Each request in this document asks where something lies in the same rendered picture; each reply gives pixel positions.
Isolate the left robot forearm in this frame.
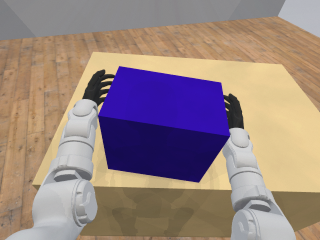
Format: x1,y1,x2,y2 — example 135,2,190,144
32,99,99,224

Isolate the robot left upper arm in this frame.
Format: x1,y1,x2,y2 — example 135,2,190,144
5,178,98,240

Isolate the carton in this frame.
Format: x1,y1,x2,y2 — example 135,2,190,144
98,66,230,183

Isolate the pedestal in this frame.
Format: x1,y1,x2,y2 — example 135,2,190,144
32,51,320,238

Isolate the right robot forearm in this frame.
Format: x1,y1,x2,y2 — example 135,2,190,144
222,127,296,240

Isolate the left robot hand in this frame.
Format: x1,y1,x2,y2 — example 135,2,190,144
82,69,115,107

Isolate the right robot hand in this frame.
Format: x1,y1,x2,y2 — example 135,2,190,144
223,93,244,129

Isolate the robot right upper arm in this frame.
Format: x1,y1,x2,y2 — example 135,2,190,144
230,208,296,240

